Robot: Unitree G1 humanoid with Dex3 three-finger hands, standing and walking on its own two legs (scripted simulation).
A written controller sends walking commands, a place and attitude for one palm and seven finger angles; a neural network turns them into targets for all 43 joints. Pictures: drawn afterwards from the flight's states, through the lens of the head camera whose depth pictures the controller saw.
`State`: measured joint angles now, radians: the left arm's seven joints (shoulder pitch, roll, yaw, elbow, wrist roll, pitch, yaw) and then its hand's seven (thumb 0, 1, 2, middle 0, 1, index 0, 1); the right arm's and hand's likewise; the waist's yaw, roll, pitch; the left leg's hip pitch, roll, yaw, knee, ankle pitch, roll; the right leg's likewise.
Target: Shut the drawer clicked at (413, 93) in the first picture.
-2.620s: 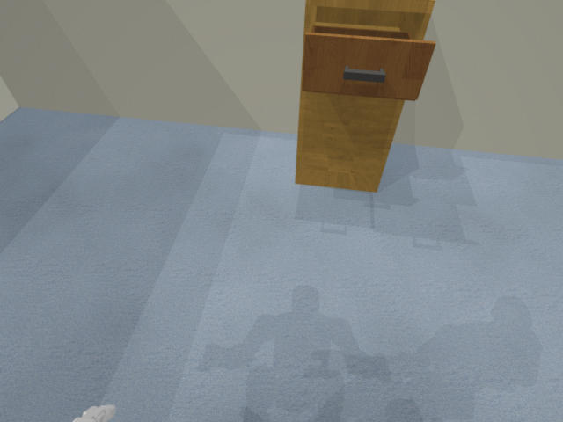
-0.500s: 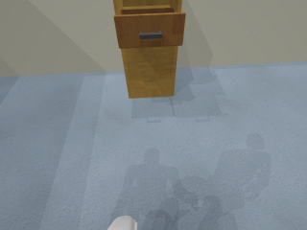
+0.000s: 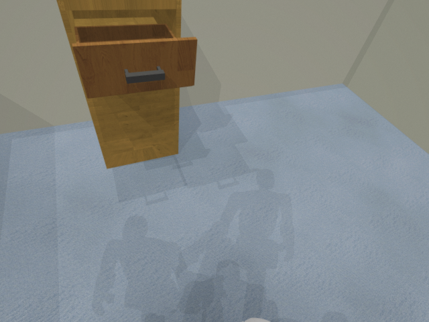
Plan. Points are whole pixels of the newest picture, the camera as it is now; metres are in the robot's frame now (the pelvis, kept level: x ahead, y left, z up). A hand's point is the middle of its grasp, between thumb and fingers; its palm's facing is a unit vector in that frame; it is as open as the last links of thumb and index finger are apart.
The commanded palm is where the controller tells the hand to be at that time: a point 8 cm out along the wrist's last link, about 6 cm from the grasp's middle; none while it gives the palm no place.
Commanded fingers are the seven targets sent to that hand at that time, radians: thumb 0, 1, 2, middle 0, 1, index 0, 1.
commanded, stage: walk to a spot facing it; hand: left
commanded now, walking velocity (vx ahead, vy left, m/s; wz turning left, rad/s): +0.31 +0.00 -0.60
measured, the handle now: (144, 73) +0.83 +0.32 -0.01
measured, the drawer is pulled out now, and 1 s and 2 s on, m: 0.26 0.26 0.26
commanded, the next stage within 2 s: none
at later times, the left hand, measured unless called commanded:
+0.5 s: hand (186, 232) +0.37 +0.09 -0.19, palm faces -0.34 -0.94 -0.09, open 7.4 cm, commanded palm none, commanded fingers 0.00 0.90 0.90 -0.20 -0.30 -0.20 -0.30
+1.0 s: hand (158, 193) +0.48 +0.20 -0.19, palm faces -0.42 -0.88 -0.22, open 7.4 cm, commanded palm none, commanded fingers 0.00 0.90 0.90 -0.20 -0.30 -0.20 -0.30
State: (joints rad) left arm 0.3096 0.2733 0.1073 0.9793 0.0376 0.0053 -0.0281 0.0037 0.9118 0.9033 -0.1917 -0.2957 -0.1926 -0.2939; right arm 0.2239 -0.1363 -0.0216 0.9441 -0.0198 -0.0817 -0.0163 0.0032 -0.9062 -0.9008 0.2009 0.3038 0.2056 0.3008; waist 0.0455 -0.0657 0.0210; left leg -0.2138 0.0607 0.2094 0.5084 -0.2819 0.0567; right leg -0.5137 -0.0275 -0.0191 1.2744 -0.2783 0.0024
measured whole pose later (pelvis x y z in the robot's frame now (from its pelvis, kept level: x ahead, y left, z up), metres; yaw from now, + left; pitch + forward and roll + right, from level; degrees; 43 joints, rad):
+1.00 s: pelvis +0.38 +0.01 -0.01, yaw -35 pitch -1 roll -1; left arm 0.35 0.26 0.09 0.98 0.01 0.02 0.00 0.00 0.91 0.90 -0.19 -0.30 -0.19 -0.29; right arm 0.05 -0.17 0.00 0.84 -0.02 -0.03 -0.01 0.00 -0.91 -0.90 0.20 0.30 0.20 0.30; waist 0.10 -0.06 0.07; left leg -0.37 0.11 0.15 0.64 -0.24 0.01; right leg -0.36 0.03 0.04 1.10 -0.56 0.03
